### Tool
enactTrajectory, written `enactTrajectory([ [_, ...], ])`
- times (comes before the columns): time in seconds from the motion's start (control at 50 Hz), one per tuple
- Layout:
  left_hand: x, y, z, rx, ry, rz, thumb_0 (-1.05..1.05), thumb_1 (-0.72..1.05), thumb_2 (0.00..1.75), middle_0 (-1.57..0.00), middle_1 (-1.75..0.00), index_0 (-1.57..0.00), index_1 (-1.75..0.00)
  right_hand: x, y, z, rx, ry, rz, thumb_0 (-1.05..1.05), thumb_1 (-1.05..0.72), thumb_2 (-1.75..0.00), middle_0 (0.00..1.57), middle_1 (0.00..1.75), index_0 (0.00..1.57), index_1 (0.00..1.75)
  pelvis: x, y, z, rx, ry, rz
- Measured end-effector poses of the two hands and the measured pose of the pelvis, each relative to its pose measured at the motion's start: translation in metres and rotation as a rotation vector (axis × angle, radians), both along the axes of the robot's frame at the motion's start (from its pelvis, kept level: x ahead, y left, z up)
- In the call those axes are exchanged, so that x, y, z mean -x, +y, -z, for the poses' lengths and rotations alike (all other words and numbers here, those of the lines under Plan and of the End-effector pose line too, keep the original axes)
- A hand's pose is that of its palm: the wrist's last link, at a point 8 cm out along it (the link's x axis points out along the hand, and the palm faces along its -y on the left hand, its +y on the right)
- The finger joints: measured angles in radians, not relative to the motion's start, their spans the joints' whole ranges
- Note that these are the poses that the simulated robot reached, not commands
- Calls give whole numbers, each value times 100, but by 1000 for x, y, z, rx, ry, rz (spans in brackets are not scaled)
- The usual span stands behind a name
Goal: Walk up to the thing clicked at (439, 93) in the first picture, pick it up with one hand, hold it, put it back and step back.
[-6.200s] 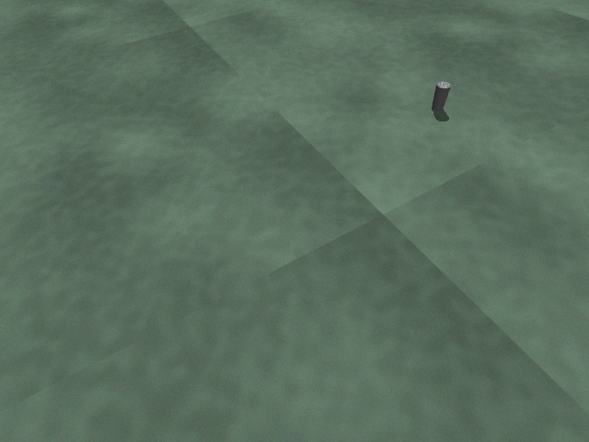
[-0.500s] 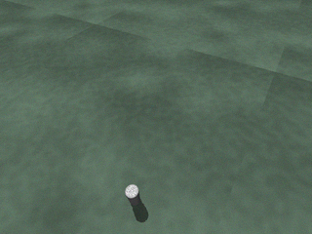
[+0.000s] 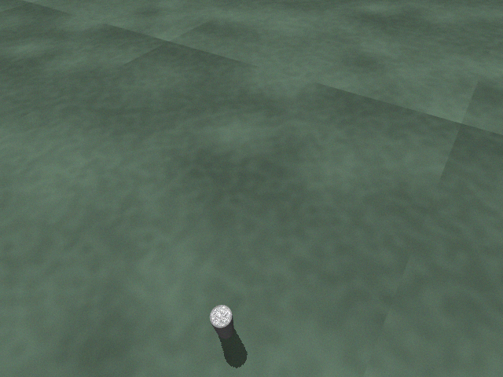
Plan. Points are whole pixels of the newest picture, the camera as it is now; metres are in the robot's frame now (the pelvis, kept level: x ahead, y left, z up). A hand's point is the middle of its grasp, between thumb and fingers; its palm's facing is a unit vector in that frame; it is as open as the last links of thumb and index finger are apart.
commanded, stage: walk up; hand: left
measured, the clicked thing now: (223, 323) +0.43 +0.19 -0.71
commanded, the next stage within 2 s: stand in 0.82 s
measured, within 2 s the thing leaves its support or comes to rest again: neither
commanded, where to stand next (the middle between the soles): +0.10 -0.01 m, yaw +0 degrees
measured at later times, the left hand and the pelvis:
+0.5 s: hand out of the picture +0.08 +0.24 -0.16, palm faces -0.02 -0.95 -0.31, open 7.4 cm; pelvis +0.01 +0.00 +0.00, yaw +0 degrees
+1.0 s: hand out of the picture +0.09 +0.25 -0.16, palm faces -0.02 -0.94 -0.33, open 7.4 cm; pelvis +0.01 +0.00 +0.00, yaw +0 degrees
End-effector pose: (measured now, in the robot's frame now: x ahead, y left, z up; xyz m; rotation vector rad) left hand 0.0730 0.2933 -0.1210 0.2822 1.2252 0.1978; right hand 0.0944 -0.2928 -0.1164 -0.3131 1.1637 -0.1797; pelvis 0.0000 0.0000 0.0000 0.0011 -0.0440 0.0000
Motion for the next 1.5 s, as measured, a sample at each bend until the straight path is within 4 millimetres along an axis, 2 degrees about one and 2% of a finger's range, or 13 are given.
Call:
enactTrajectory([
  [0.14,1,-1,1,0,8,1,0,90,90,-20,-30,-20,-30,-6,0,-2,0,-4,0,1,-90,-90,21,30,21,30,-2,0,-1,1,0,-1],
  [0.44,2,-5,4,9,27,11,0,90,90,-20,-30,-20,-30,18,-6,0,12,63,33,1,-90,-90,20,30,20,30,-5,0,-1,2,2,1],
  [0.62,-6,-3,1,2,9,18,0,90,90,-20,-30,-20,-30,22,-4,2,5,65,38,1,-90,-90,20,30,20,30,-6,0,-1,1,2,2],
  [0.84,-10,-4,-1,-3,-1,23,0,90,90,-20,-30,-20,-30,18,-4,3,0,55,35,1,-90,-90,20,30,20,30,-7,-1,-1,2,1,1],
  [1.26,-2,1,-1,-19,27,5,0,90,90,-20,-30,-20,-30,6,-5,3,6,72,4,1,-90,-90,20,30,20,30,-16,-2,-2,2,14,-16],
  [1.5,-8,1,-1,-19,16,1,0,90,90,-20,-30,-20,-30,-6,-4,2,7,60,-6,1,-90,-90,20,30,20,30,-21,-2,-2,3,10,-21],
])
